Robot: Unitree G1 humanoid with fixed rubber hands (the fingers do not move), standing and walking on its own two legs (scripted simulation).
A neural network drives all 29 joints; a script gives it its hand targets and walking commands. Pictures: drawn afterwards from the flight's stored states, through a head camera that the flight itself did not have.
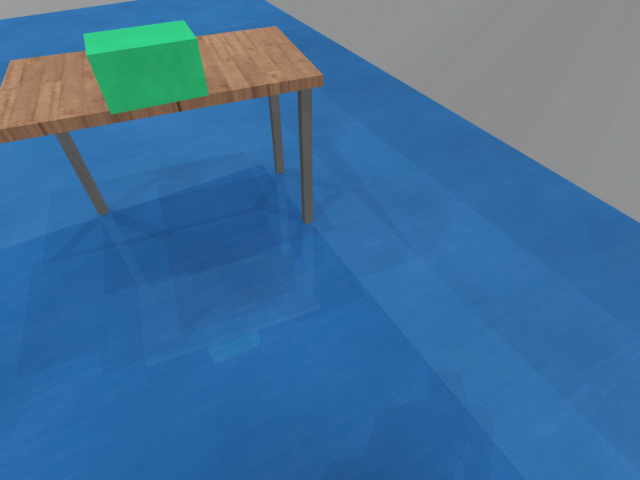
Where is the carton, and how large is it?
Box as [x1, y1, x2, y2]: [83, 20, 208, 113]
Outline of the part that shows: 183,20 83,34 86,55 111,113 208,94 196,38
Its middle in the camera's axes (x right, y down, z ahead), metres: -0.50 -0.52 +1.14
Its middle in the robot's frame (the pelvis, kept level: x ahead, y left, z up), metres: +1.23 +0.49 +0.00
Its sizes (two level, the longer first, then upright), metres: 0.284 0.172 0.164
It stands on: a table, 0.70 m high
